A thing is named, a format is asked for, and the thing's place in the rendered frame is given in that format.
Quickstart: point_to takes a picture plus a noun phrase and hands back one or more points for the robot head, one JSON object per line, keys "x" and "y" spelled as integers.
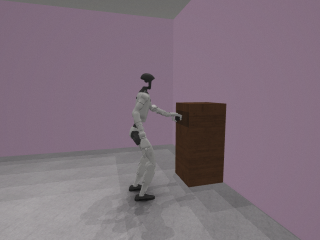
{"x": 147, "y": 78}

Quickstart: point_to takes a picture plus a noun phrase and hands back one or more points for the robot right upper arm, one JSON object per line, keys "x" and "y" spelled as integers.
{"x": 141, "y": 102}

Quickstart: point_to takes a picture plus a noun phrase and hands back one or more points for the drawer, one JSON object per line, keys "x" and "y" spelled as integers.
{"x": 185, "y": 118}

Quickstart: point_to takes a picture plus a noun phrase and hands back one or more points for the handle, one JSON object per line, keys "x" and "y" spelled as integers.
{"x": 177, "y": 118}

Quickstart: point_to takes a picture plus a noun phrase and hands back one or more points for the left robot forearm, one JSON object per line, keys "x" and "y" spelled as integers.
{"x": 163, "y": 112}

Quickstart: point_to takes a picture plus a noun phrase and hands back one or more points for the right robot hand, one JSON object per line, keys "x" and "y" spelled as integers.
{"x": 144, "y": 144}

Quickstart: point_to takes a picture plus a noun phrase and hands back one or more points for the left robot hand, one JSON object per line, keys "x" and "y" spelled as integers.
{"x": 175, "y": 114}

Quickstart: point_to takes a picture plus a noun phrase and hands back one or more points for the right robot forearm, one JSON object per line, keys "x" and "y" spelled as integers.
{"x": 139, "y": 125}

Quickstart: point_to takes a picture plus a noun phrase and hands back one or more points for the robot torso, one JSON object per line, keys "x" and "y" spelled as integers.
{"x": 143, "y": 114}

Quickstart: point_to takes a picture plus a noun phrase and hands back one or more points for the robot left upper arm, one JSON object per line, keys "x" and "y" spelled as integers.
{"x": 153, "y": 107}

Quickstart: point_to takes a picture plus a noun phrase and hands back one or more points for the cabinet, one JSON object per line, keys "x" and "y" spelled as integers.
{"x": 199, "y": 149}

